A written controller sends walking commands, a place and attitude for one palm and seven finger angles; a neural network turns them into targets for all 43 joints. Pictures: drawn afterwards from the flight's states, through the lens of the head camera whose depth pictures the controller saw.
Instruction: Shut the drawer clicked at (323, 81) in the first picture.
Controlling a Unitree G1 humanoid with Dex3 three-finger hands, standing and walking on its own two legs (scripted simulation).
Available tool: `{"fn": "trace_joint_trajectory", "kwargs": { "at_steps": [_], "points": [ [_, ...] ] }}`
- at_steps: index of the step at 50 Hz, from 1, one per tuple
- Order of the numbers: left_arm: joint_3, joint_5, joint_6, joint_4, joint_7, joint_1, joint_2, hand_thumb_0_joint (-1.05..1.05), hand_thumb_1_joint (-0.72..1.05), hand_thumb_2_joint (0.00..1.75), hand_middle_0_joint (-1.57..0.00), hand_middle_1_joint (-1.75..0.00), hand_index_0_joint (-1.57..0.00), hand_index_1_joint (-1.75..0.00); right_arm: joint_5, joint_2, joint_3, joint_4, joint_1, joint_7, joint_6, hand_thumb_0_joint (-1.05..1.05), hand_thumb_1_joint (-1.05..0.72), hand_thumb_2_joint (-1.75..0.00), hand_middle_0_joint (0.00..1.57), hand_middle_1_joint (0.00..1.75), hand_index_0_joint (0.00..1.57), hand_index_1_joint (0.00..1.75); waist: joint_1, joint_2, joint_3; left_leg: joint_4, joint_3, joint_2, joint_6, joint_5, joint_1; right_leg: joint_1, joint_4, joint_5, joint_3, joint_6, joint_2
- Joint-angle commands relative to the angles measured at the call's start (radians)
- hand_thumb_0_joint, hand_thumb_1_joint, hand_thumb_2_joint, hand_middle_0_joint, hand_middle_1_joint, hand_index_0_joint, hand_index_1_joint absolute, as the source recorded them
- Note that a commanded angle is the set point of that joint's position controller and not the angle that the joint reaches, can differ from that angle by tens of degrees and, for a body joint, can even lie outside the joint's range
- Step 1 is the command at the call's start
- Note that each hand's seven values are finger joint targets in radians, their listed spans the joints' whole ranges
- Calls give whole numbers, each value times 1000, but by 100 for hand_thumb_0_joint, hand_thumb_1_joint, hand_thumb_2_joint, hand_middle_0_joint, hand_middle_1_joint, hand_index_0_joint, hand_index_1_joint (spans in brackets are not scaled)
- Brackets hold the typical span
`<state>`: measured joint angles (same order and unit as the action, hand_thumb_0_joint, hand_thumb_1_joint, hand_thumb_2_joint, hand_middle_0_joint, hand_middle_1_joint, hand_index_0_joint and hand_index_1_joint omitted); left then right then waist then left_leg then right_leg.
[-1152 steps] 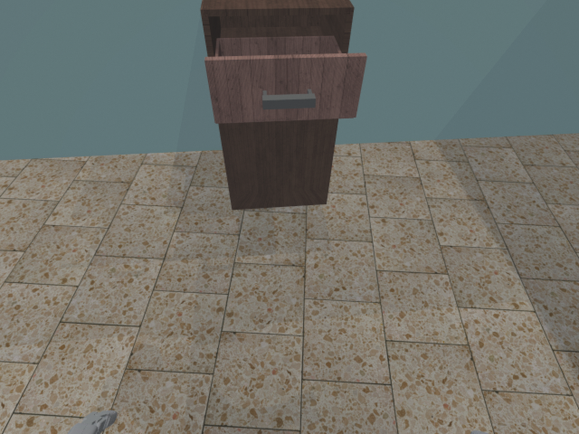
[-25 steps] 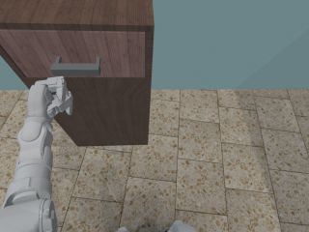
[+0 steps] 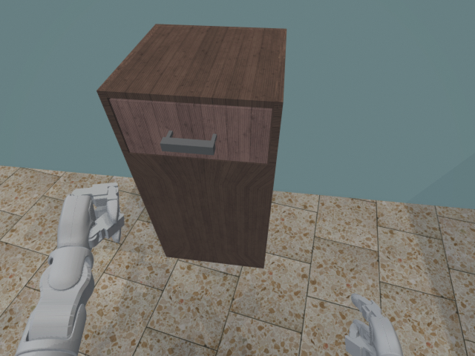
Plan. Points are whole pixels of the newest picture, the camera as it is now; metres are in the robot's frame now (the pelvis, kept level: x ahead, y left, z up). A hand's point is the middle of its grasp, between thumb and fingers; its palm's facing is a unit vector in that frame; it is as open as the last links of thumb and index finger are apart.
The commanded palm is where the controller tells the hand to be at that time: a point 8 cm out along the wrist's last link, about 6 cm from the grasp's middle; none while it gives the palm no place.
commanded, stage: draw the hand back to the body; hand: left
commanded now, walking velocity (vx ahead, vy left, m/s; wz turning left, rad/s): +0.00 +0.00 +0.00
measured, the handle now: (190, 140) +0.62 +0.19 -0.01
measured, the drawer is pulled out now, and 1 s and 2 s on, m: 0.00 0.00 0.00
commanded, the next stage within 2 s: step back with the hand held close in 0.60 s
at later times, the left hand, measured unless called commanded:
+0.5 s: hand (37, 287) +0.15 +0.23 +0.18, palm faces +0.42 -0.82 -0.40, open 3.2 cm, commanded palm +0.11 +0.27 +0.18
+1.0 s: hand (56, 277) +0.17 +0.24 +0.15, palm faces +0.31 -0.82 -0.47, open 3.2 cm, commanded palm +0.11 +0.28 +0.18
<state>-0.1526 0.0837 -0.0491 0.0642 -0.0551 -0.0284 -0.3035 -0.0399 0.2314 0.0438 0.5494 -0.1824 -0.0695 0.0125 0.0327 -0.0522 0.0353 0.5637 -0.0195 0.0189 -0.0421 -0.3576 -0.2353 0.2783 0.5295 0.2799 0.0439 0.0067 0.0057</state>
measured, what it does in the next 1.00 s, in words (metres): stands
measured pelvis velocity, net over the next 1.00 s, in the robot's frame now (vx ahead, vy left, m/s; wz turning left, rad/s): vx -0.03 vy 0.00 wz -0.01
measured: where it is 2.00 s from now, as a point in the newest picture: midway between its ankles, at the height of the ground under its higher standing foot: outside the picture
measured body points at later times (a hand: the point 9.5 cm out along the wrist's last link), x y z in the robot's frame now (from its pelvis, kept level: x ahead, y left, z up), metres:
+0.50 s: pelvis -0.01 -0.01 +0.01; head -0.05 -0.04 +0.46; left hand +0.12 +0.27 +0.20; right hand +0.17 -0.23 -0.08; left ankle -0.04 +0.09 -0.73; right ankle +0.00 -0.12 -0.73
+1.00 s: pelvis -0.03 +0.00 +0.01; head -0.01 -0.02 +0.46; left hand +0.15 +0.28 +0.18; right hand +0.14 -0.25 -0.08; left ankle -0.04 +0.09 -0.73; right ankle +0.00 -0.12 -0.73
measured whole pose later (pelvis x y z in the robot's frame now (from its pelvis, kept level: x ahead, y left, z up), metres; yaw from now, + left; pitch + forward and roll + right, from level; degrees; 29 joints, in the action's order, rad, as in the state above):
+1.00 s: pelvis -0.03 +0.00 +0.01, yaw -1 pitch +0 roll -1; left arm -0.33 0.05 -0.19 -0.44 -0.10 -0.59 -0.34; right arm 0.00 0.25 -0.03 0.59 -0.18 -0.06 -0.02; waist -0.01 -0.07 -0.03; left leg 0.45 -0.03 0.02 -0.04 -0.26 -0.19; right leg 0.23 0.39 0.17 0.03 0.00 0.01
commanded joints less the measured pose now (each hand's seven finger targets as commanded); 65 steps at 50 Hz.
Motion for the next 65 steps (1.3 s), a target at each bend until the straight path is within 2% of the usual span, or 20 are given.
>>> {"fn": "trace_joint_trajectory", "kwargs": {
  "at_steps": [1,9,15,21,24,25,28,32,36,37,38,39,40,43,49,53,55,59,61,65],
  "points": [
    [-59,-4,-63,-352,-40,174,-151,0,90,90,-140,-160,-140,-160,8,109,-30,-132,87,-12,-78,0,-90,-90,20,30,20,30,-20,-41,137,-160,54,-41,28,321,90,-156,-92,-214,-14,29,-11],
    [-153,2,-68,-482,-38,-144,-173,0,90,90,-140,-160,-140,-160,25,101,-34,-121,115,3,-98,0,-90,-90,20,30,20,30,11,50,36,-208,43,-41,22,307,66,-228,-147,-221,-18,27,-11],
    [-203,-1,-94,-670,-45,-278,-191,0,90,90,-140,-160,-140,-160,29,91,-40,-123,121,9,-131,0,-90,-90,20,30,20,30,19,-45,24,-216,42,-37,22,259,70,-232,-166,-178,-25,27,-13],
    [-252,-6,-112,-783,-62,-438,-212,0,90,90,-140,-160,-140,-160,27,90,-49,-123,115,-1,-179,0,-90,-90,20,30,20,30,28,-10,-1,-207,40,-38,17,203,67,-205,-188,-112,-35,23,-9],
    [-206,-11,-107,-699,-59,-411,-160,0,90,90,-140,-160,-140,-160,26,94,-52,-97,104,-7,-184,0,-90,-90,20,30,20,30,5,47,-98,-207,39,-38,11,138,54,-133,-219,-28,-41,19,-11],
    [-205,-14,-108,-689,-62,-394,-158,0,90,90,-140,-160,-140,-160,25,96,-55,-94,100,-9,-185,0,-90,-90,20,30,20,30,3,35,-111,-206,35,-36,9,116,53,-120,-224,-2,-43,17,-14],
    [-209,-19,-118,-683,-67,-365,-167,0,90,90,-140,-160,-140,-160,26,97,-57,-88,98,-17,-192,0,-90,-90,20,30,20,30,5,18,-103,-205,38,-30,6,95,62,-116,-230,21,-44,18,-16],
    [-235,-19,-132,-736,-75,-391,-190,0,90,90,-140,-160,-140,-160,34,91,-57,-93,103,-18,-208,0,-90,-90,20,30,20,30,27,2,14,-199,34,-28,5,177,92,-194,-197,-65,-43,20,-23],
    [-241,-17,-130,-746,-76,-413,-193,0,90,90,-140,-160,-140,-160,36,85,-52,-89,108,-16,-220,0,-90,-90,20,30,20,30,30,-14,4,-197,32,-28,10,224,87,-210,-191,-130,-46,22,-22],
    [-393,-19,-183,-825,-81,-281,-325,0,90,90,-140,-160,-140,-160,35,118,-61,-115,85,-7,-192,0,-90,-90,20,30,20,30,-14,25,-89,-172,61,-40,-12,150,-7,-122,-258,-140,-182,26,-74],
    [-410,-26,-202,-776,-80,-290,-330,0,90,90,-140,-160,-140,-160,37,101,-62,-98,75,-8,-180,0,-90,-90,20,30,20,30,-16,41,-101,-152,70,-36,-9,124,-9,-102,-285,-113,-204,38,-104],
    [-345,-29,-193,-673,-74,-413,-243,0,90,90,-140,-160,-140,-160,40,95,-68,-82,76,-6,-165,0,-90,-90,20,30,20,30,-22,85,-103,-137,68,-40,-7,159,14,-81,-289,-131,-194,41,-116],
    [-306,-29,-189,-648,-68,-468,-195,0,90,90,-140,-160,-140,-160,41,98,-73,-86,71,1,-148,0,-90,-90,20,30,20,30,-27,96,-76,-132,62,-43,-5,196,26,-86,-278,-162,-179,37,-116],
    [-270,-27,-198,-635,-59,-541,-154,0,90,90,-140,-160,-140,-160,42,112,-90,-92,83,9,-118,0,-90,-90,20,30,20,30,-30,6,-4,-160,57,-60,-1,304,23,-139,-213,-303,-122,23,-105],
    [-332,-26,-204,-754,-76,-593,-236,0,90,90,-140,-160,-140,-160,27,110,-103,-140,103,4,-72,0,-90,-90,20,30,20,30,-22,70,153,-164,70,-78,2,432,-19,-254,-104,-469,-78,3,-89],
    [-365,-29,-209,-857,-90,-585,-285,0,90,90,-140,-160,-140,-160,27,118,-104,-165,104,-11,-69,0,-90,-90,20,30,20,30,-18,-12,187,-164,91,-89,-1,472,-60,-272,-40,-513,-76,-4,-75],
    [-357,-35,-208,-858,-91,-601,-271,0,90,90,-140,-160,-140,-160,29,115,-106,-170,94,-15,-72,0,-90,-90,20,30,20,30,-18,-37,172,-172,103,-103,-3,494,-78,-261,-7,-491,-67,-11,-56],
    [-343,-42,-206,-821,-86,-602,-240,0,90,90,-140,-160,-140,-160,34,118,-109,-163,87,-14,-77,0,-90,-90,20,30,20,30,-23,-54,101,-218,127,-137,-20,391,-172,-239,39,-366,-66,-17,-33],
    [-339,-46,-210,-791,-83,-591,-225,0,90,90,-140,-160,-140,-160,36,124,-111,-160,81,-12,-81,0,-90,-90,20,30,20,30,-26,-56,61,-249,139,-154,-37,254,-265,-250,68,-300,-73,-18,-28],
    [-332,-63,-222,-755,-83,-548,-212,0,90,90,-140,-160,-140,-160,31,127,-110,-163,78,-12,-90,0,-90,-90,20,30,20,30,-37,16,-9,-282,155,-154,-63,-100,-452,-295,77,-238,-110,-19,-33]
  ]
}}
